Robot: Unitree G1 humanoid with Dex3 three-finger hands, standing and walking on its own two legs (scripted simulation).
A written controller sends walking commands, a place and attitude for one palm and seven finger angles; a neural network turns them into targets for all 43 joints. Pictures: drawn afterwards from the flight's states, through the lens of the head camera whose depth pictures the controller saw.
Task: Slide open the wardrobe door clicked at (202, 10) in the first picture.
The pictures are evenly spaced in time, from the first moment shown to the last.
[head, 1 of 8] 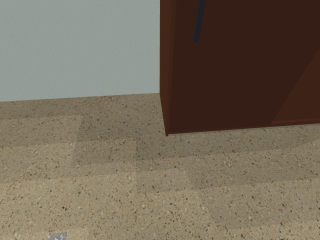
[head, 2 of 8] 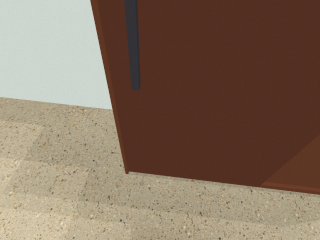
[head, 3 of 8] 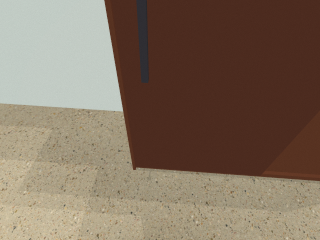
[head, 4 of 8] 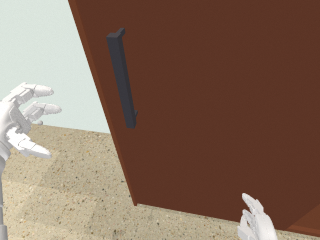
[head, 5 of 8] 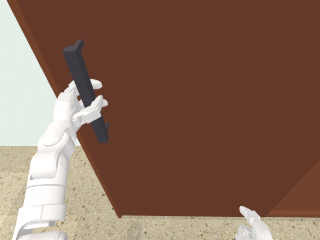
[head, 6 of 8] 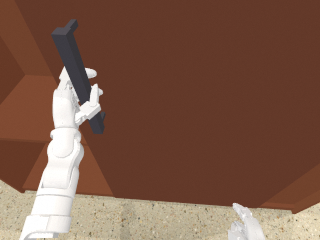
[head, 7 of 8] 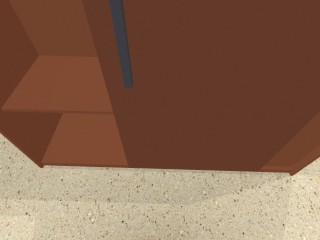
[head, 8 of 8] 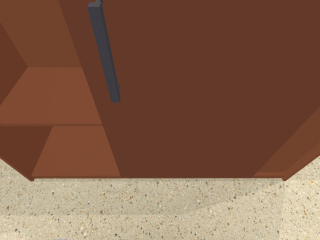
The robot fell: no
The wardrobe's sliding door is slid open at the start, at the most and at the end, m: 0.00 0.60 0.58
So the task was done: yes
